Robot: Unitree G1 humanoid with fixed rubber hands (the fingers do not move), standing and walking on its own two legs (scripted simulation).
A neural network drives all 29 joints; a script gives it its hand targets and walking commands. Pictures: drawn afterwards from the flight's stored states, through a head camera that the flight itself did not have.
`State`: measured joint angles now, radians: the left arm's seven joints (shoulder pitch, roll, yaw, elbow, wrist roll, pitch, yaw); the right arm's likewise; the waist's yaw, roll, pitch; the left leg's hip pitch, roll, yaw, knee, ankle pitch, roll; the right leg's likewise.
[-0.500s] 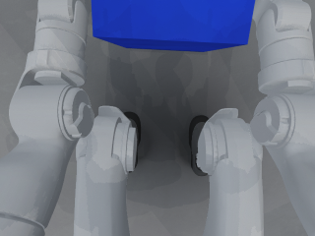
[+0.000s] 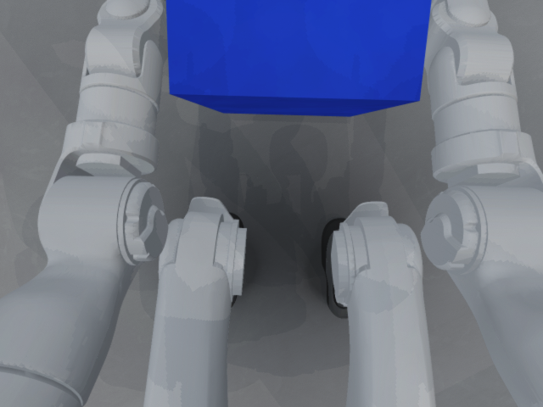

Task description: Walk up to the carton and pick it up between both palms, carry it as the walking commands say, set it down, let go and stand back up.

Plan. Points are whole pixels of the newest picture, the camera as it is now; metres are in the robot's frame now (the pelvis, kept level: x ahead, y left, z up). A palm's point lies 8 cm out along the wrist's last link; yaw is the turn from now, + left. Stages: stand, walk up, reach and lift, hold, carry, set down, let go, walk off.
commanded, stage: reach and lift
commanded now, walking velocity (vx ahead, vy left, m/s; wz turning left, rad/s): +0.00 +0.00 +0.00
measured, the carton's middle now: (292, 15) +0.55 +0.01 -0.20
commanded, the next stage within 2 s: none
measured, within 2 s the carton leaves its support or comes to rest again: neither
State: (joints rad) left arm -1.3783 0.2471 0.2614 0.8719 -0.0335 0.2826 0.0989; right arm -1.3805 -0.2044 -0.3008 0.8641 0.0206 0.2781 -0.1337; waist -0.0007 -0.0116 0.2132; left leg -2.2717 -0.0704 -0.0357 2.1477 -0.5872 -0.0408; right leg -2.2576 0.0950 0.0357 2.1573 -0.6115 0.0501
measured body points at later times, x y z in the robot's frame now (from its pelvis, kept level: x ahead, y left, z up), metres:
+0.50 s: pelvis +0.00 +0.00 +0.05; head +0.35 +0.01 +0.34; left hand +0.56 +0.17 -0.08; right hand +0.56 -0.15 -0.07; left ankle +0.10 +0.12 -0.35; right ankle +0.10 -0.12 -0.35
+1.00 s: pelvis +0.00 +0.00 +0.10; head +0.30 +0.01 +0.42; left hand +0.53 +0.17 +0.00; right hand +0.54 -0.15 +0.01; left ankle +0.10 +0.12 -0.35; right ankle +0.10 -0.12 -0.35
